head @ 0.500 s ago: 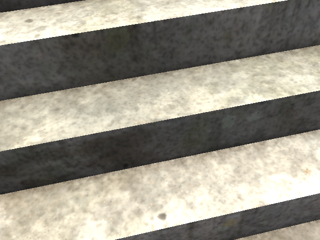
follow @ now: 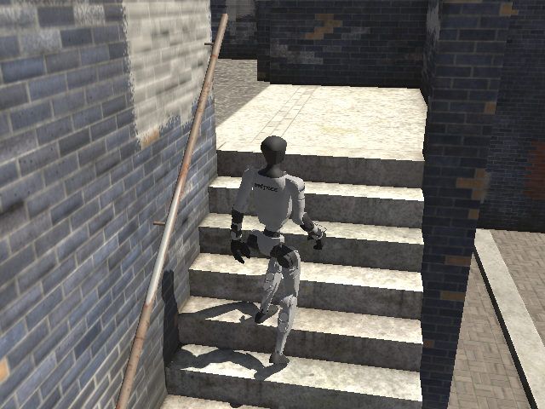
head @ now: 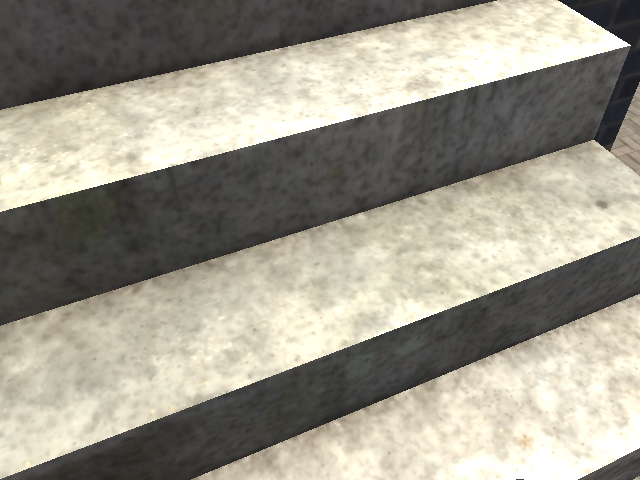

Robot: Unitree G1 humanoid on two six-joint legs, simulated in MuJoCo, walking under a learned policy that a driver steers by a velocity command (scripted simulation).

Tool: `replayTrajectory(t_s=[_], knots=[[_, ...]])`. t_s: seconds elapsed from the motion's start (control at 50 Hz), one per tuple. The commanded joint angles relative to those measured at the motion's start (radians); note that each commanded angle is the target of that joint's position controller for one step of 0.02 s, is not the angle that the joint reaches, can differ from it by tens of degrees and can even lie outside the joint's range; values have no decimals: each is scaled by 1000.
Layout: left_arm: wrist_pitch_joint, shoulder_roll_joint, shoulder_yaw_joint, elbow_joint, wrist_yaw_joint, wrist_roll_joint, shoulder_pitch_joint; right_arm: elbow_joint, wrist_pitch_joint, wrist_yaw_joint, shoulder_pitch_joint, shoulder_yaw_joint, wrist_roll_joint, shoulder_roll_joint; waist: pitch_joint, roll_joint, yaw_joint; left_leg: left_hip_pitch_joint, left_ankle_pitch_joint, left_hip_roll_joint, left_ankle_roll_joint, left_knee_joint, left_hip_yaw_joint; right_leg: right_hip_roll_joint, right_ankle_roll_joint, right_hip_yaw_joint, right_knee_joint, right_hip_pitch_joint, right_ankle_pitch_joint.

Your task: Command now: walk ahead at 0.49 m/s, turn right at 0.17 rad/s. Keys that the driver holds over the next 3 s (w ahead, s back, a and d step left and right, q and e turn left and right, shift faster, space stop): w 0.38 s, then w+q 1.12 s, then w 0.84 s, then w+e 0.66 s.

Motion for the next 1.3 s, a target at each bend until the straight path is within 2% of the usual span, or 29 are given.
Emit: replayTrajectory(t_s=[0.02,0.04,0.06,0.12,0.18,0.26,0.32,0.34,0.38,0.4,0.42,0.44,0.46,0.48,0.52,0.54,0.6,0.64,0.76,0.84,0.88,0.96,1.02,1.04,1.06,1.08,1.14,1.2,1.3], knots=[[42,9,19,-41,-14,-70,-64,181,-22,-30,620,-91,-36,-180,62,259,-219,644,-206,269,321,-860,-1017,138,-49,241,1126,-760,53],[28,-1,13,-96,46,-75,-145,222,-63,-28,562,-82,-8,-135,161,308,-169,596,-232,285,319,-846,-1016,155,-62,253,1333,-918,0],[26,28,16,-143,83,-67,-226,277,-88,-18,470,-67,-1,-55,166,155,-99,600,-153,276,302,-814,-928,171,-84,257,1421,-989,-41],[30,-63,-41,-194,124,-45,-215,381,-119,-22,277,-14,-14,140,169,81,81,524,163,174,136,-808,-436,121,-115,162,1495,-1102,-137],[36,-24,-63,-314,111,-78,-375,327,-142,-9,155,-39,-64,33,154,53,110,244,325,131,83,-990,-194,32,-68,-98,1287,-856,-158],[74,-70,-116,-425,136,-67,-599,528,-158,-51,644,-34,-117,14,222,167,-47,769,471,295,140,-1026,-372,-31,-81,-67,1554,-1372,-420],[137,-36,-116,-544,126,-32,-874,507,-157,0,613,-37,-58,-18,152,143,-55,731,669,298,174,-1164,-276,-105,-34,-298,1031,-1165,-346],[74,-140,-154,-572,146,-94,-816,442,-165,-137,595,-68,69,-27,390,74,-99,509,634,334,132,-1489,-300,-72,59,-367,1018,-843,-529],[52,-125,-131,-454,169,-128,-434,429,-210,-182,512,-77,113,-137,172,158,76,513,1817,314,115,-1237,-83,50,31,-411,926,-274,-571],[46,-82,-101,-408,174,-141,-267,410,-221,-171,527,-84,109,-190,50,201,153,673,2119,319,108,-995,-90,89,26,-371,789,-142,-565],[142,11,-96,-528,107,-41,-490,492,-203,31,541,-111,-44,-278,-114,480,204,752,2411,387,178,-923,-171,125,48,-246,563,-157,-399],[143,118,-41,-436,117,-44,-260,451,-205,86,497,-138,-53,-219,-222,242,226,541,2163,319,148,-531,-201,23,-51,-44,430,152,-182],[153,197,-28,-295,114,-42,23,442,-183,124,642,-114,-101,-80,-406,-125,211,265,1126,118,163,-198,-289,-199,-199,520,34,419,-352],[153,234,8,-271,110,-15,103,538,-155,128,630,-158,-11,-138,-183,-92,258,180,786,-7,96,574,-433,-308,-215,862,-274,101,-703],[78,139,-21,-152,114,-67,-121,469,-152,87,475,-134,1,-34,52,97,90,-147,784,23,122,990,-426,-306,-110,622,-218,-83,-844],[69,-9,-58,-126,103,-75,-196,446,-152,52,423,-127,-3,-14,50,241,49,-205,784,31,169,999,-448,-309,-76,490,-189,-85,-726],[20,-150,-99,-60,93,-12,-297,373,-112,19,317,-93,30,62,121,221,-86,-266,764,130,219,955,-371,-258,88,23,-191,-214,-404],[-2,-125,-93,-55,113,-20,-307,342,-97,23,244,-78,49,84,146,50,-116,-271,551,114,241,1123,-261,-189,79,-177,-280,-269,-333],[2,24,-79,-44,104,45,-100,200,-87,-16,-17,-79,47,-69,101,2,-40,-386,702,84,198,852,-135,-115,119,-347,-348,-118,-343],[18,45,-92,-43,44,20,-80,120,-3,-42,-186,-59,2,-67,131,-14,-21,-358,340,157,174,396,-16,-299,-33,-319,-551,59,-87],[-14,126,-83,-36,36,-28,-40,106,23,-10,-145,-52,-5,-24,91,-78,-63,-158,175,89,111,334,113,-330,-72,-375,-478,99,642],[-39,207,-50,10,51,16,22,93,1,-7,-24,-44,-3,-35,-91,-127,-64,-63,123,-46,130,-7,52,-352,-135,-376,-151,496,1470],[-7,226,-25,26,25,21,-10,201,-5,-51,275,-88,33,-161,-100,-37,-177,454,172,-92,134,-322,-189,-232,-113,-323,120,62,1236],[-50,148,-9,-211,111,-144,-186,174,-24,-117,196,-117,-17,-185,-115,250,-93,537,-166,-33,183,-513,-462,-104,11,-378,442,-74,593],[-57,59,-39,-275,126,-89,-336,180,-35,-141,137,-132,-24,-208,-49,374,-95,523,-153,66,278,-730,-774,55,87,-246,934,-336,-54],[39,9,-57,-86,64,-35,-235,365,-18,-85,601,-97,-110,-151,80,208,-259,660,194,104,208,-753,-849,191,-14,191,1369,-732,49],[-7,6,-64,-241,76,-15,-356,441,-90,-21,486,-107,-26,-101,139,131,-52,848,700,142,150,-621,-656,212,-44,230,1609,-1158,-271],[9,6,-81,-285,107,-38,-404,405,-98,-3,265,-64,-56,1,144,35,113,534,595,122,147,-800,-436,36,-45,-53,1576,-1067,-334],[50,3,-123,-466,132,-54,-741,471,-143,-24,495,-75,-92,-67,124,44,-12,331,323,62,133,-957,-472,-35,2,-119,1277,-938,-357]])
